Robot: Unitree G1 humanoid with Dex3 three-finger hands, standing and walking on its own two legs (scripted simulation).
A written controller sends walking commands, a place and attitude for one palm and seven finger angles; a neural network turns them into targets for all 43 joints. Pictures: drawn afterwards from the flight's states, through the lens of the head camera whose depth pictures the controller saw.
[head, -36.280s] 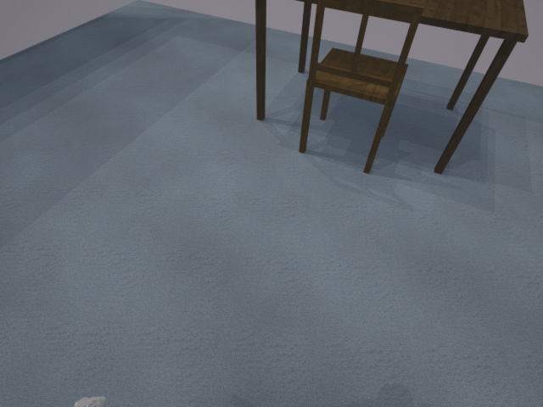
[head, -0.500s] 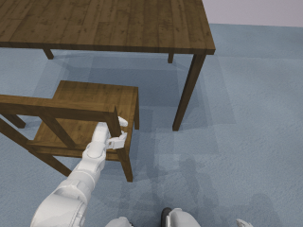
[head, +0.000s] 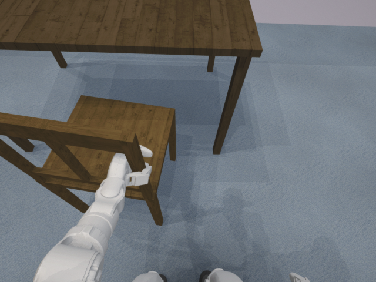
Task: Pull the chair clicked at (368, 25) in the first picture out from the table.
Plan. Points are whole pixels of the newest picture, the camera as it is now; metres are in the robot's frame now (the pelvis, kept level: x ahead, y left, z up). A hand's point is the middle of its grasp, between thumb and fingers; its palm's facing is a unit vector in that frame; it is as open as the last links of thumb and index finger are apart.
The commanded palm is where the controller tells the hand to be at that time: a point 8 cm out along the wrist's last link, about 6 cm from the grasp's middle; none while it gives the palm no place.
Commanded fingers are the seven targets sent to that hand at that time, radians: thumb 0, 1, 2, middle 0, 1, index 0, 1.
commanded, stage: step backward, pulling the chair out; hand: left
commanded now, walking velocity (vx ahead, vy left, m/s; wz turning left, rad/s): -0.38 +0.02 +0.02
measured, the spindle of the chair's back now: (71, 161) +0.41 +0.32 -0.11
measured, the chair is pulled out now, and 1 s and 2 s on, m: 0.21 0.36 0.59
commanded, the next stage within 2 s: stop walking, hand still on the chair in 1.74 s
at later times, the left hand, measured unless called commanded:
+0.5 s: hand (140, 202) +0.28 +0.11 -0.07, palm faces -0.04 -0.99 -0.13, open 6.2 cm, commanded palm +0.29 +0.17 -0.06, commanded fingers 0.00 0.90 0.90 -0.50 -1.45 -0.50 -1.45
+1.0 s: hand (139, 250) +0.19 +0.11 -0.07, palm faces -0.04 -0.99 -0.12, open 6.2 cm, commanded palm +0.19 +0.16 -0.06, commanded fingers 0.00 0.90 0.90 -0.50 -1.45 -0.50 -1.45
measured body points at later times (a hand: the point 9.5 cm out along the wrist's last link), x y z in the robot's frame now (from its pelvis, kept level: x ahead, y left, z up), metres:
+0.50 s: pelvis -0.08 +0.00 +0.00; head +0.00 -0.01 +0.44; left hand +0.28 +0.17 -0.05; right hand -0.01 -0.26 -0.14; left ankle -0.05 +0.11 -0.73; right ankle -0.06 -0.11 -0.73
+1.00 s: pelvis -0.18 -0.01 +0.00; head -0.10 -0.02 +0.44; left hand +0.18 +0.16 -0.05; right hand -0.11 -0.26 -0.14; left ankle -0.13 +0.11 -0.73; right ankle -0.17 -0.11 -0.73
